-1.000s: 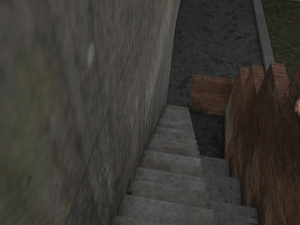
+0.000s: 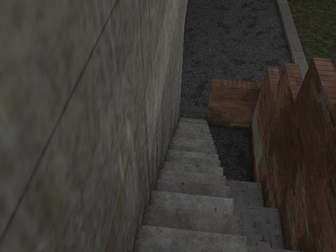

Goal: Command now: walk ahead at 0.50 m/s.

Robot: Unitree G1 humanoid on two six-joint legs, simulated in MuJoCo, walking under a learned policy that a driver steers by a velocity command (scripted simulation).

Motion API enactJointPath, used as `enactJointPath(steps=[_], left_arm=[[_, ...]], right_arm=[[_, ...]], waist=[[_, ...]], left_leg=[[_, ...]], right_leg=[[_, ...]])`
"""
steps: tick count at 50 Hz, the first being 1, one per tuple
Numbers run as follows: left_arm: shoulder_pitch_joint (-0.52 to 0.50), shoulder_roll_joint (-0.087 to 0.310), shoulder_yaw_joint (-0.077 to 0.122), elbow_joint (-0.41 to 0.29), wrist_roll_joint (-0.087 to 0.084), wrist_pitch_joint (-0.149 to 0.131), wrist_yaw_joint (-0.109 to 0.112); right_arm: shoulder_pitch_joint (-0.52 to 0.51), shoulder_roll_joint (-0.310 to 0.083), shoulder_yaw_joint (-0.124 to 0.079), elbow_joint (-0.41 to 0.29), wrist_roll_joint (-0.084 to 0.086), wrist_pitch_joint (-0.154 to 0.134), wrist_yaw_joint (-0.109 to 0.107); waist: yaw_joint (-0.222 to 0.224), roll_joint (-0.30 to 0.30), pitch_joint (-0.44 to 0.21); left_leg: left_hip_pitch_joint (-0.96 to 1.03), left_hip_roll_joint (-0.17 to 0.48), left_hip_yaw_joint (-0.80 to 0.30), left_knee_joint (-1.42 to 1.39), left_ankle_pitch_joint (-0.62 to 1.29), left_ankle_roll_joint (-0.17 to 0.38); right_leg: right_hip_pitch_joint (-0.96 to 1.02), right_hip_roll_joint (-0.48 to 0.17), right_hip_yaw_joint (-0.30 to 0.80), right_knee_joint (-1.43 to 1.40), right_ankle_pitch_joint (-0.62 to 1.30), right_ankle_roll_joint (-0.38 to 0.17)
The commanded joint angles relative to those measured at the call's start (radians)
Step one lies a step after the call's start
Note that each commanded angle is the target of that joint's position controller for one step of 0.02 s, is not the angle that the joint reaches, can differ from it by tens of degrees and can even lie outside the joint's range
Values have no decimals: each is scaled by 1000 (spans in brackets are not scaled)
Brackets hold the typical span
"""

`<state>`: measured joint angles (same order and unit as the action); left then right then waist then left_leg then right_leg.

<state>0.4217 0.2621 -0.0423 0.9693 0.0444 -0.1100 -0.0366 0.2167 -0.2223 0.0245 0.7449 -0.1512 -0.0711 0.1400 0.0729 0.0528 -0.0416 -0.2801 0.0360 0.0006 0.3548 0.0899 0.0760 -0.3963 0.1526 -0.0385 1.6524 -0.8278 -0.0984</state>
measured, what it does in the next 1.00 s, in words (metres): goes down: right foot 0.20 m lower, then left foot 0.19 m lower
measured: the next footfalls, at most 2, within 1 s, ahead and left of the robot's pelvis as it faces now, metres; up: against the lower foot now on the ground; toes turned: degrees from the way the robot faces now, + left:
right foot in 0.42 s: +0.34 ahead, -0.13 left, -0.20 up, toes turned -2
left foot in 0.90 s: +0.56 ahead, +0.05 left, -0.39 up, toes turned +2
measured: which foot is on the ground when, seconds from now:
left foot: down 0.00-0.42, up 0.44-0.88, down 0.90-1.00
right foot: up 0.00-0.40, down 0.42-0.90, up 0.92-1.00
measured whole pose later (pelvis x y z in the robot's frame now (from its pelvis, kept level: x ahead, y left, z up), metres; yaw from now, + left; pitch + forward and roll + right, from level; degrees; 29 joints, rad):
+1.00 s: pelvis +0.52 -0.03 -0.42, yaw +1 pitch +3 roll +1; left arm 0.33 0.30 -0.04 0.92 0.05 -0.09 -0.04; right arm 0.34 -0.23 -0.01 0.86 -0.12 -0.09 0.12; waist 0.00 -0.03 -0.09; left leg -0.32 -0.08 0.03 0.56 -0.32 0.10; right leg -0.75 0.02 0.03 1.89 -0.59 -0.02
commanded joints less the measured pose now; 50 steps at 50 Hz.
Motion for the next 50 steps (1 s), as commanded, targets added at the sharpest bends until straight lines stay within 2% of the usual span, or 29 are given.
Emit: enactJointPath(steps=[1, 4, 5, 7, 8, 9, 11, 13, 15, 17, 19, 20, 21, 22, 23, 24, 25, 27, 29, 32, 35, 38, 42, 44, 45, 46, 47, 49, 50], left_arm=[[63, 91, 43, -88, -11, -2, -49], [-151, 22, -20, -195, 12, -3, 35], [-118, 19, -29, -162, 12, 8, 51], [-18, 104, 28, -32, 59, 8, 19], [-26, 70, 14, -36, 91, 3, -22], [-79, 97, 27, -63, 91, 0, -19], [-259, 97, 21, -141, 54, 2, 17], [-222, 68, 9, -98, 27, 9, 30], [-124, 45, 8, -76, 46, 10, -1], [-55, 129, 46, -54, 56, 7, 10], [-288, 175, 59, -114, 7, 27, 10], [-141, 124, 43, -16, -44, 15, 10], [306, 150, 71, 112, -16, -6, 12], [502, 301, 129, 135, -3, -11, 15], [336, 377, 135, 57, 15, 4, -11], [359, 380, 163, 70, 55, 15, -11], [292, 279, 138, 109, 68, 24, -1], [124, 16, 44, 105, 45, 28, 9], [38, -91, -1, 85, 20, -15, 49], [-5, 99, -4, 96, 46, -64, 75], [96, 39, -36, 90, 20, -78, 115], [65, 112, -22, 40, 28, -28, 64], [43, 201, 29, -26, -3, 2, 52], [6, 172, 20, -9, 16, 21, 3], [129, 107, 20, 49, 27, 21, -55], [145, 75, 31, -10, -14, 12, -60], [72, 32, 5, -89, -15, -4, -44], [-246, 30, -6, -225, -2, -11, -2], [-209, 18, -20, -194, 30, 2, 22]], right_arm=[[535, -242, -99, 98, 44, 2, 15], [207, 19, -15, 61, 88, -35, 6], [154, 105, 11, 91, 49, -43, -16], [89, -63, -35, 44, 92, -69, -28], [100, -110, -45, 67, 57, -65, -41], [124, -66, -34, 74, 68, -71, -56], [313, -14, -15, 137, 62, -75, -79], [300, 7, 0, 105, 95, -46, -85], [206, -71, -22, 58, 53, -32, -48], [78, -105, -35, 1, 61, -54, -40], [101, -105, -49, 14, 99, -26, -69], [207, -100, -49, 85, 92, 5, -61], [159, -159, -52, 76, 8, -4, -13], [216, -119, -66, 83, 37, -25, 14], [366, -33, -59, 85, 65, -32, 33], [169, -54, -64, -15, 85, -24, 30], [141, -12, -50, -20, 87, -4, 9], [303, 89, -12, 55, 46, 23, -2], [240, 74, -11, 65, 42, 27, 23], [129, 50, 3, 39, 55, 32, 60], [-10, -42, -20, 21, -11, 29, 12], [-42, -23, -4, 2, -5, 39, 18], [-131, -51, 8, -77, -2, 19, 3], [337, -86, -25, 77, 16, -14, -10], [595, -138, -63, 175, 0, -16, -24], [523, -210, -81, 120, 16, -16, -15], [499, -252, -106, 136, 16, -14, -18], [322, -91, -58, 127, 55, -20, -22], [201, 127, 10, 123, 41, -42, -38]], waist=[[-178, 106, -264], [-74, -172, -39], [-17, -178, 72], [-5, 13, 72], [5, 32, 57], [-31, 7, 51], [-147, -35, 43], [-131, -64, 52], [-70, 13, 85], [-19, -6, 134], [-127, -37, 206], [-138, -98, 108], [26, -17, -13], [128, -442, -106], [-47, -423, -213], [70, -255, -107], [29, -113, -10], [-143, -28, 114], [-143, -39, 152], [-134, -35, 68], [-26, -52, 69], [-46, -109, 103], [13, -96, 142], [-166, 33, 29], [-215, 227, -74], [-139, 217, -140], [-139, 121, -204], [-166, -63, -35], [-74, -235, 45]], left_leg=[[930, 330, -372, 325, 793, 401], [340, 307, -365, 144, -122, 283], [39, 264, -305, 131, -129, 234], [-450, 63, -81, 163, -162, 195], [-576, 54, -113, 186, -237, 200], [-402, 37, -132, 258, -272, 163], [-32, 151, -286, 345, -228, 188], [-153, 77, -204, 464, -415, 118], [-491, 35, -166, 456, -481, 130], [-525, 42, -143, 571, -416, 130], [-49, 89, -275, 767, -511, 98], [41, 80, -286, 898, -472, 107], [-256, 77, -233, 1122, -135, 71], [-429, -157, -102, 1695, -591, -15], [-813, -241, -66, 2004, -925, -66], [-1110, -221, -115, 1964, -855, -76], [-1143, -116, -193, 1841, -639, -20], [-965, 34, -217, 1493, -260, 48], [-745, 55, -115, 1239, -14, 31], [-464, 52, -57, 1157, 198, -48], [-684, 75, -118, 653, 428, -61], [-184, -32, 48, 528, 272, -79], [-252, -31, 10, 27, -45, -44], [221, -27, 60, -190, 287, 10], [629, 104, -19, 30, 460, 148], [829, 206, -183, 310, 811, 253], [850, 284, -307, 283, 586, 317], [595, 416, -586, 123, -312, 340], [295, 328, -407, 168, -303, 252]], right_leg=[[-863, -12, 81, 593, 43, 103], [-935, -248, 160, 30, 354, 116], [-809, -326, 230, -187, 596, 125], [-265, -254, 82, -390, 897, 144], [-140, -227, 58, -247, 970, 140], [-333, -256, 135, -406, 1056, 131], [-620, -286, 190, -623, 1013, 145], [-408, -275, 139, -920, 1259, 164], [-14, -222, 43, -750, 1286, 125], [94, -193, 4, -716, 1020, 163], [-187, -305, 132, -1384, 765, 124], [11, -295, 84, -1522, 1038, 122], [554, -220, -13, -1080, 1143, 101], [749, -278, 67, -1177, 1474, -52], [962, -466, 279, -889, 2140, -272], [939, -551, 503, -968, 1803, -346], [725, -566, 488, -1022, 1271, -250], [201, -457, 362, -1110, 820, -133], [-191, -375, 272, -1177, 681, -141], [-413, -297, 189, -1075, 579, -168], [-12, -292, 226, -852, 569, -126], [-368, -258, 212, -836, 299, -164], [62, -285, 424, -688, 596, -188], [-29, -184, 346, -213, 604, -143], [-338, -97, 185, 280, 358, -13], [-738, -32, 44, 524, 71, 44], [-867, -105, 19, 501, 138, 58], [-1133, -248, 160, 307, 216, 119], [-1028, -360, 252, -165, 563, 106]])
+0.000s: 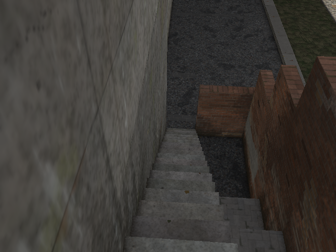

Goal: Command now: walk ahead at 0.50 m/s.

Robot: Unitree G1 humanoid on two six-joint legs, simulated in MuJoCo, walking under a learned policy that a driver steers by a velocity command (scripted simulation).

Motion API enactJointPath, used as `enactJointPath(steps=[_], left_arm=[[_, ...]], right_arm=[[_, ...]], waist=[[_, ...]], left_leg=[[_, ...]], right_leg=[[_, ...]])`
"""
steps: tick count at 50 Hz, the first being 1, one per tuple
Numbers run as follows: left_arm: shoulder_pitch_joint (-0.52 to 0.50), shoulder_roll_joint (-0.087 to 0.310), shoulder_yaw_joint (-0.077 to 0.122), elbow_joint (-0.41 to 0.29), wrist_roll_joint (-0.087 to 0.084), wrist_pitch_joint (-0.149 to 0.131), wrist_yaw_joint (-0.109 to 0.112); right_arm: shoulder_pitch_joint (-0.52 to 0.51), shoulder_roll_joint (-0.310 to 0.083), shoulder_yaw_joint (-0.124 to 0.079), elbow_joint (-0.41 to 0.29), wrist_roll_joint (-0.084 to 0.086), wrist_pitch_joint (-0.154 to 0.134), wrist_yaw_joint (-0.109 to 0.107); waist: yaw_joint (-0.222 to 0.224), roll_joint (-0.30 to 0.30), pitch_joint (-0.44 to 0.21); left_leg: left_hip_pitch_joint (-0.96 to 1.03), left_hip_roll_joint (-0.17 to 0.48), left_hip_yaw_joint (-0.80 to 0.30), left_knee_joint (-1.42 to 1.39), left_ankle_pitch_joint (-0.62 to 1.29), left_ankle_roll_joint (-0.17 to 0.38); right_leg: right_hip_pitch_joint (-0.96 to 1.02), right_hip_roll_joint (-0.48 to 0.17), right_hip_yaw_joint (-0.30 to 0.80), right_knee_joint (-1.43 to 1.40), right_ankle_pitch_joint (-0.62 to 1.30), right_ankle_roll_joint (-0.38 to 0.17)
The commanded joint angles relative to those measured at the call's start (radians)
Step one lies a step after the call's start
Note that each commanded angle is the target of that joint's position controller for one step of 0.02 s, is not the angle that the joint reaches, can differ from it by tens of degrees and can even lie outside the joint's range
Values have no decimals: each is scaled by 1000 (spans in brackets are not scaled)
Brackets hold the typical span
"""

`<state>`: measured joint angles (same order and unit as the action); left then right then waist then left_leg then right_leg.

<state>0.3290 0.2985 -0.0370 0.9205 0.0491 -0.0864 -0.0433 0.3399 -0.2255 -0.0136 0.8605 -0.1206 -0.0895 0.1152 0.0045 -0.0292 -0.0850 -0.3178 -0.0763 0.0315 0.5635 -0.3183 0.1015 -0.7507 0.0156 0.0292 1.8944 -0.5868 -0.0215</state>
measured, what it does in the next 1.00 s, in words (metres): goes down: right foot 0.20 m lower, then left foot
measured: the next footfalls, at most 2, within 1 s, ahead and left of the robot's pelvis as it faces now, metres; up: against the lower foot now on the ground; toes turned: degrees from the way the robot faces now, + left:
right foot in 0.32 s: +0.32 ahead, -0.13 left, -0.20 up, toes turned -4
left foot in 0.60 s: +0.29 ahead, +0.08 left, -0.20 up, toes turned -1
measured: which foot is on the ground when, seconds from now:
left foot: down 0.00-0.32, up 0.34-0.58, down 0.60-1.00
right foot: up 0.00-0.30, down 0.32-1.00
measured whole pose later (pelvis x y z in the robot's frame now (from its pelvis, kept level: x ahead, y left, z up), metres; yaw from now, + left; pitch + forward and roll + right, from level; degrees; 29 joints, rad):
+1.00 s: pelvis +0.28 -0.04 -0.20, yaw -1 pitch +1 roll +1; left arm 0.16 0.32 -0.03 0.93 -0.02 -0.08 -0.05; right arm 0.10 -0.27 -0.01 0.80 -0.04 -0.04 0.15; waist 0.01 -0.01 0.00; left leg -0.31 0.00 0.01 0.68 -0.40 0.00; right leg -0.36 0.01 -0.06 0.70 -0.37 -0.04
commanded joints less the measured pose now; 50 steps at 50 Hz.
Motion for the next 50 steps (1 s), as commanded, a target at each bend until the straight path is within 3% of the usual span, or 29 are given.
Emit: enactJointPath(steps=[1, 2, 4, 7, 8, 10, 11, 13, 14, 15, 16, 17, 18, 19, 20, 21, 23, 24, 27, 28, 29, 30, 31, 32, 34, 35, 36, 40, 50], left_arm=[[-61, 16, -7, -75, 42, -21, 29], [80, 54, 21, 13, 65, -15, 17], [90, -5, 12, 48, 97, -24, -28], [-235, 63, 19, -49, 36, -34, 6], [-254, 35, 7, -40, 31, -23, 8], [-195, 0, 6, -18, 18, -6, -16], [-37, -6, 8, 24, 64, 2, -18], [64, 86, 44, 43, 34, -2, 4], [-109, 146, 67, -14, -15, 4, 13], [-120, 161, 81, 9, -56, -4, 15], [361, 140, 97, 143, -16, -16, 28], [613, 252, 132, 196, -28, -11, 4], [471, 240, 130, 76, -7, -2, -9], [421, 209, 131, 66, 20, -9, 16], [212, 163, 110, 44, 42, -18, 10], [24, 56, 60, 7, 3, -10, -5], [47, -84, 7, 38, 4, -17, 44], [74, -101, -12, 50, -12, -30, 56], [-33, 119, 19, 27, -15, -56, 55], [-127, 126, 7, 18, 22, -56, 40], [-227, 148, 7, -37, 18, -68, 45], [-281, 118, -11, -62, -7, -72, 47], [-262, 85, -18, -77, -80, -64, 34], [100, 92, -5, -8, -88, -57, 9], [145, 90, -8, -7, -65, -46, 17], [92, 104, -2, -14, -82, -41, 18], [99, 81, -11, -11, -64, -42, 11], [-79, 129, 15, -31, -66, -17, -8], [-166, 124, 21, -20, -64, -5, -9]], right_arm=[[-2, 127, 49, -28, 16, -28, -13], [-77, 61, 29, -60, 52, -46, -27], [5, -80, -10, -38, 42, -63, -37], [232, 28, 17, 25, 56, -76, -89], [230, 26, 21, 15, 74, -56, -98], [187, -54, -2, 3, 60, -14, -53], [87, -48, 6, -16, 30, -14, -28], [-46, -66, -3, -100, 44, -33, -34], [-30, -104, -28, -91, 110, -16, -52], [105, -102, -20, -29, 93, -5, -47], [121, -102, -18, 49, -31, 2, 7], [329, 55, -4, 48, 8, -19, 53], [64, -86, -40, -93, 82, 7, 53], [-139, -85, -53, -160, 107, 42, 13], [-28, -29, -31, -130, 78, 51, -14], [135, 40, -10, -67, 68, 50, -5], [211, 125, 17, -37, 53, 50, 18], [262, 105, 8, 14, 64, 58, 35], [98, 44, 5, -48, 56, 67, 46], [219, 25, 2, 4, 18, 56, 44], [221, -31, -15, -20, 14, 35, 37], [142, -65, -21, -38, 31, 14, 28], [8, -46, 0, -87, 65, -12, 10], [-183, -101, 8, -111, 124, -11, 13], [-161, -69, 13, -95, 108, -7, 28], [-127, -67, 9, -80, 113, -9, 40], [-155, -92, 6, -66, 123, -1, 53], [-164, -131, -12, -66, 99, 30, 37], [-235, -144, -19, -110, 84, 48, 34]], waist=[[50, -87, 197], [102, 21, 150], [85, 134, 122], [-105, 10, 116], [-114, -25, 84], [-74, 64, 159], [25, 125, 156], [79, 20, 175], [-14, -64, 212], [-71, -18, 150], [103, 102, 22], [120, -418, -324], [220, -252, -282], [244, -79, -124], [76, 53, -17], [-78, 55, 7], [-110, -28, 197], [-115, 61, 140], [-99, 26, 101], [-157, -57, 64], [-164, -35, 4], [-152, 16, -17], [-113, 120, -5], [115, 204, -89], [106, 22, -129], [87, 11, -110], [115, 57, -86], [28, 22, 6], [-3, 15, 26]], left_leg=[[-55, 357, -309, -67, 195, 230], [-406, 191, -107, -25, 161, 185], [-633, 135, -110, 24, 105, 200], [55, 224, -292, 286, 70, 137], [-40, 173, -250, 359, -18, 105], [-348, 148, -248, 281, -107, 116], [-514, 156, -258, 344, -20, 116], [-455, 136, -211, 519, 99, 35], [-98, 88, -202, 667, 47, -14], [-43, 100, -239, 740, 244, 8], [-386, 130, -222, 977, 411, -15], [-728, -77, -101, 1617, -444, -140], [-992, -67, -51, 1799, -613, -173], [-1101, -38, -133, 1713, -503, -169], [-926, 34, -199, 1560, -268, -120], [-700, 116, -175, 1400, -156, -119], [-540, 144, -100, 1183, 80, -85], [-396, 151, -79, 1021, 398, -123], [-113, 118, 26, 662, 392, -188], [67, 98, -1, 893, 526, -156], [39, 87, -35, 750, 410, -159], [25, 89, -42, 541, 311, -176], [-91, 103, -78, 47, 380, -155], [-66, 121, -203, 225, 658, -8], [12, 123, -175, 213, 643, 16], [-1, 116, -159, 167, 659, -6], [-60, 130, -161, 166, 561, -29], [-113, 99, -62, 110, 349, -123], [-21, 100, -38, -7, 174, -113]], right_leg=[[-415, -221, 114, -503, 409, 18], [8, -171, 32, -651, 683, 10], [301, -84, -90, -461, 732, 28], [-295, -183, 106, -1076, 996, 49], [-135, -152, 47, -1245, 1132, 55], [226, -84, -48, -1192, 1058, 48], [409, -65, -53, -966, 1040, 46], [536, -68, -72, -1111, 851, 87], [308, -115, -29, -1721, 717, 64], [469, -84, -125, -1799, 984, 28], [1053, -47, -138, -1367, 1040, 2], [1595, -334, 53, -1176, 1842, -365], [1492, -510, 336, -1237, 1923, -495], [1299, -516, 421, -1267, 1637, -445], [907, -443, 323, -1301, 1276, -313], [560, -386, 238, -1317, 1135, -259], [89, -255, 97, -1435, 694, -174], [-54, -216, 104, -1431, 459, -172], [-217, -134, 72, -1403, 165, -158], [-308, -144, 87, -1293, 209, -157], [-164, -150, 57, -1208, 430, -143], [-14, -159, 77, -1116, 600, -94], [240, -150, 89, -1046, 715, -31], [293, -80, -20, -1003, 696, 27], [297, -102, 4, -1041, 732, 35], [341, -109, 3, -1066, 722, 41], [404, -111, -9, -1124, 639, 78], [504, -64, -21, -1169, 682, 44], [511, -51, -13, -1309, 518, 36]])
Keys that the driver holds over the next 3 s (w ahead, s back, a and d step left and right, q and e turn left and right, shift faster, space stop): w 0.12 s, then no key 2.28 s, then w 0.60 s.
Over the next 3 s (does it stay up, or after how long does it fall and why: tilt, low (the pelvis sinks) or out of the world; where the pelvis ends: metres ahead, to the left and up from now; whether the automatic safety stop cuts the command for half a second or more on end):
stays up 0.43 -0.03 -0.32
